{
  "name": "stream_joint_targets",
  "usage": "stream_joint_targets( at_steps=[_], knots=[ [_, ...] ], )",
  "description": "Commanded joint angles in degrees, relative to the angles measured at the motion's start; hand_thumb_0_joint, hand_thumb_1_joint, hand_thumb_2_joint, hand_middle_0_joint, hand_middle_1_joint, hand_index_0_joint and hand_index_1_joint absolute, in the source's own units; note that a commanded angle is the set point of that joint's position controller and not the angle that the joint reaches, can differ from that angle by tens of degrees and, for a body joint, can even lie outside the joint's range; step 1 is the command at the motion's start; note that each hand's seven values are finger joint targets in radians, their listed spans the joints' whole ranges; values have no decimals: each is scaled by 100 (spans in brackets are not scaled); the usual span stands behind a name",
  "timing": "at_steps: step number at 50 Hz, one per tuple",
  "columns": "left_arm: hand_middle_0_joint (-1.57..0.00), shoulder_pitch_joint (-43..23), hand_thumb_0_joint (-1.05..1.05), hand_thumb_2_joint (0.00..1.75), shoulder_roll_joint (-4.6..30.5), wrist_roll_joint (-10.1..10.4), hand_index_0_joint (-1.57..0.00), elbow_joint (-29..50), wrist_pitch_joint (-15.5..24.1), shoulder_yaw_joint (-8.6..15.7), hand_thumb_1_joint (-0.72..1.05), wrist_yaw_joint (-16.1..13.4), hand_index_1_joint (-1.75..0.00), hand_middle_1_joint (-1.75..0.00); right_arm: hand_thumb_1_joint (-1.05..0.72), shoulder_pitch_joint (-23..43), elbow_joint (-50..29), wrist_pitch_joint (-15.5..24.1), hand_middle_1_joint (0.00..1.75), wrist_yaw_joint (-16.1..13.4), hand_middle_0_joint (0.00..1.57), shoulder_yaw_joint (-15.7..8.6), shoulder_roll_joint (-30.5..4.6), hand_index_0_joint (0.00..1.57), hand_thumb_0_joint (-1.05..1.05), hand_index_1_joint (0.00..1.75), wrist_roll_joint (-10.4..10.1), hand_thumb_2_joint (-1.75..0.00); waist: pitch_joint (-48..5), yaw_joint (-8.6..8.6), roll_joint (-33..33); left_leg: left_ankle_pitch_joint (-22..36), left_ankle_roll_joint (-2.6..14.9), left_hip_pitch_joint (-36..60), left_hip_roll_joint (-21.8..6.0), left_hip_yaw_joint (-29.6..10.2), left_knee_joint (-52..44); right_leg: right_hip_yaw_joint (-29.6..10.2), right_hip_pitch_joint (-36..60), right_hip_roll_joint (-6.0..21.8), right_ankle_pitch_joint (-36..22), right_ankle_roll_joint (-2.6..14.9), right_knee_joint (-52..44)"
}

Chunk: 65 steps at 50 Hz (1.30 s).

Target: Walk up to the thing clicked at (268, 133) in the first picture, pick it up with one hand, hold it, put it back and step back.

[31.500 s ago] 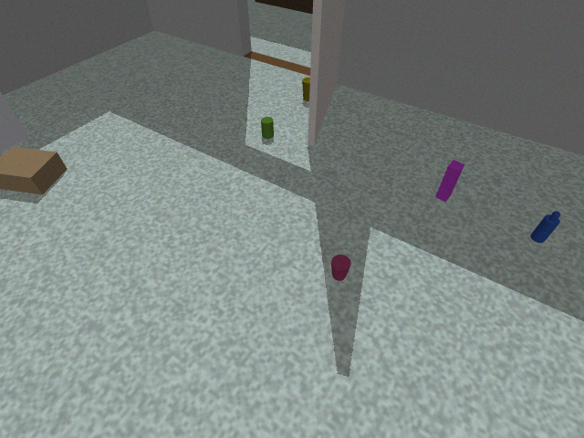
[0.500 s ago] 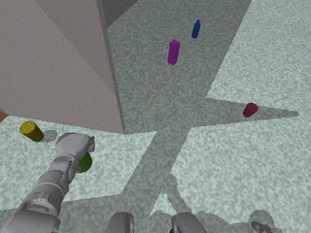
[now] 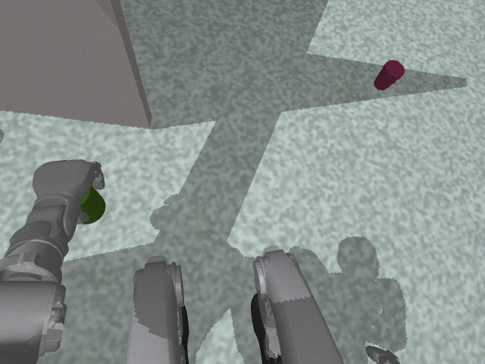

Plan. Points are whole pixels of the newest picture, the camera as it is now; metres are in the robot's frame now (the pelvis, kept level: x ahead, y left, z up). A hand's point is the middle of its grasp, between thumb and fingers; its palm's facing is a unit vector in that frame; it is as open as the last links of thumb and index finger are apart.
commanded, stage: crouch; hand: left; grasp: from above
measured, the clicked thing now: (79, 200) +0.43 +0.28 -0.20
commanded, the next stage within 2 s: lower in 0.84 s
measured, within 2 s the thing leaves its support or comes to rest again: rests again in 1.68 s
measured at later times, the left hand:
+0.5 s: hand (90, 202) +0.44 +0.27 -0.25, palm faces -0.45 -0.05 -0.89, open 8.3 cm
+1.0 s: hand (95, 203) +0.45 +0.28 -0.30, palm faces -0.45 -0.05 -0.89, open 8.2 cm
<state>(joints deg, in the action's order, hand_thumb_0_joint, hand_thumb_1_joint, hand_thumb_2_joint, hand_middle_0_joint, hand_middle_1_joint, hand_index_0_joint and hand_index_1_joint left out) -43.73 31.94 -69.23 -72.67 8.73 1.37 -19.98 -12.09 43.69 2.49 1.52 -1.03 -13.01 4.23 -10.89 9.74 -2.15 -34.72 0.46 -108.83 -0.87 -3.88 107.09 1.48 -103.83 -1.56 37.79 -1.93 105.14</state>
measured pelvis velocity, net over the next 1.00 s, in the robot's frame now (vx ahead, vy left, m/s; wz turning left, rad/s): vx -0.01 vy -0.01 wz -0.08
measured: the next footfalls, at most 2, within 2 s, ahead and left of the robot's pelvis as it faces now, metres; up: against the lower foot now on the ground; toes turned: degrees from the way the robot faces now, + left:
none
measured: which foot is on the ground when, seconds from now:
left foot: down 0.00-1.00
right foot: down 0.00-1.00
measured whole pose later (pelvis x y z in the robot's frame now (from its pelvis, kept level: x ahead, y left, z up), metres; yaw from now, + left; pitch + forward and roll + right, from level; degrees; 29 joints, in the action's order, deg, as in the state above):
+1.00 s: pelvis -0.01 -0.01 -0.14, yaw -4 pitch +35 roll -7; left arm -53.5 43.7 -72.6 -82.5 12.4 7.8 -22.0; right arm -8.0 44.3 2.9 6.8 2.6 -14.3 7.8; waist -3.6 12.3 1.1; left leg -38.0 -0.9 -130.1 -1.7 -8.0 132.7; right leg 4.5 -124.5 -3.9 40.6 -1.8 129.6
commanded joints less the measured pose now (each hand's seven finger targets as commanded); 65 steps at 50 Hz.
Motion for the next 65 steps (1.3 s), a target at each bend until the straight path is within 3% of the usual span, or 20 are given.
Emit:
stream_joint_targets(
  at_steps=[1,3,6,10,11,12,15,19,23,25,26,27,31,36,40,41,48,53,62,65],
  knots=[
    [-97,-2348,0,84,1716,-64,-100,1110,64,427,65,-507,-78,-82,-90,-1006,-175,182,30,46,20,-417,-1366,20,0,30,83,-90,-3914,-7,-1391,739,-20,3537,37,-114,-1120,359,718,-8,-920,445,-947],
    [-95,-2285,0,85,1591,-108,-99,797,34,368,62,-545,-79,-82,-90,-971,-134,199,30,93,20,-426,-1429,20,0,30,106,-90,-3907,24,-1422,905,-32,3521,22,-145,-958,400,477,-10,-998,436,-770],
    [-96,-2346,0,81,1864,-149,-99,775,6,513,63,-578,-77,-80,-91,-988,-151,204,30,191,20,-392,-1389,20,0,30,150,-90,-3905,-31,-1526,1233,2,3380,32,-40,-611,382,456,-37,-1247,436,-601],
    [-96,-2457,0,84,1861,-117,-99,726,21,534,63,-579,-79,-83,-91,-931,-108,199,30,294,20,-351,-1356,20,0,30,205,-90,-3785,18,-1414,1257,61,2899,40,76,-225,390,461,-99,-1386,411,-406],
    [-97,-2220,0,82,1873,-129,-101,440,1,550,65,-567,-79,-82,-91,-924,-122,210,30,323,20,-333,-1361,20,0,30,209,-90,-3589,3,-1433,1320,67,2767,39,97,-156,392,472,-94,-1454,406,-359],
    [-98,-2430,0,83,2030,-88,-101,845,52,686,65,-564,-78,-82,-91,-995,-84,198,30,345,20,-369,-1380,20,0,30,227,-90,-3816,-1,-1329,1422,73,2835,21,66,-81,424,506,-117,-1525,398,-301],
    [-95,-2289,0,80,2000,-95,-100,614,120,630,64,-499,-79,-84,-91,-989,-81,190,30,415,20,-352,-1369,20,0,30,251,-90,-3688,65,-1297,1484,93,2538,18,110,175,430,545,-157,-1664,374,-147],
    [-94,-2436,0,78,2281,-97,-99,555,206,751,64,-466,-79,-84,-91,-886,-104,153,30,462,20,-348,-1396,20,0,30,271,-90,-3547,27,-1195,1036,130,2005,6,166,381,400,468,-196,-1399,356,-12],
    [-94,-2567,0,78,2454,-178,-99,775,340,851,64,-433,-80,-84,-91,-967,-29,120,30,516,20,-345,-1443,20,0,30,317,-90,-3786,25,-1422,1289,98,2127,-19,142,608,456,349,-232,-1559,369,259],
    [-94,-2600,0,78,2525,-205,-99,699,370,887,64,-457,-79,-83,-91,-935,-42,89,30,531,20,-346,-1441,20,0,30,318,-90,-3778,10,-1363,1112,106,1951,-23,140,669,478,293,-261,-1434,374,333],
    [-93,-2278,0,78,2346,-212,-98,243,331,790,62,-447,-78,-82,-91,-838,-80,79,30,529,20,-319,-1436,20,0,30,300,-90,-3655,-17,-1278,948,106,1863,-20,134,665,488,178,-272,-1269,381,357],
    [-93,-2633,0,78,2465,-174,-98,592,383,834,63,-458,-79,-84,-91,-853,-61,87,30,532,20,-339,-1414,20,0,30,322,-90,-3634,70,-1344,862,113,1815,-29,129,723,485,125,-258,-1228,378,384],
    [-90,-2657,0,74,2692,-248,-95,284,366,948,59,-520,-76,-80,-91,-792,-43,80,30,495,20,-306,-1495,20,0,30,314,-90,-3419,-9,-1480,480,76,1676,-30,76,685,559,-229,-248,-913,421,591],
    [-88,-2897,0,74,2703,-282,-92,227,358,851,56,-567,-75,-80,-91,-764,-21,94,30,477,20,-237,-1513,20,0,30,328,-90,-3324,120,-1532,384,80,1516,-28,76,873,595,-458,-252,-874,424,744],
    [-88,-2893,0,74,2809,-262,-91,67,341,886,54,-572,-74,-77,-91,-759,2,115,30,449,20,-163,-1553,20,0,30,346,-90,-3192,141,-1480,248,91,1329,-21,81,987,618,-571,-237,-773,407,823],
    [-88,-2854,0,73,2731,-291,-91,20,333,796,52,-552,-73,-76,-91,-762,9,115,30,454,20,-127,-1518,20,0,30,355,-90,-3190,155,-1522,284,82,1298,-20,84,1030,620,-541,-243,-806,410,847],
    [-93,-2801,0,79,2947,-208,-95,-22,318,860,55,-457,-75,-78,-91,-767,5,91,30,463,20,-55,-1551,20,0,30,337,-90,-3280,125,-1421,547,105,1119,-11,124,1246,640,-346,-284,-1051,386,973],
    [-96,-2745,0,78,2840,-197,-98,-288,413,732,59,-384,-75,-78,-91,-747,-2,76,30,498,20,69,-1582,20,0,30,377,-90,-2938,277,-1253,606,121,802,-22,79,1462,709,-399,-299,-1132,358,1122],
    [-98,-2756,0,76,3263,-333,-101,-125,704,1010,65,-629,-76,-80,-91,-613,-27,63,30,545,20,160,-1665,20,0,30,484,-90,-3172,274,-1701,896,70,968,-51,30,1784,820,-474,-370,-1381,360,1507],
    [-98,-2645,0,80,3415,-309,-101,-33,707,1206,66,-785,-78,-81,-91,-582,-43,67,30,557,20,145,-1710,20,0,30,530,-90,-3152,278,-1667,848,80,851,-69,64,1896,808,-408,-357,-1394,329,1534]
  ],
)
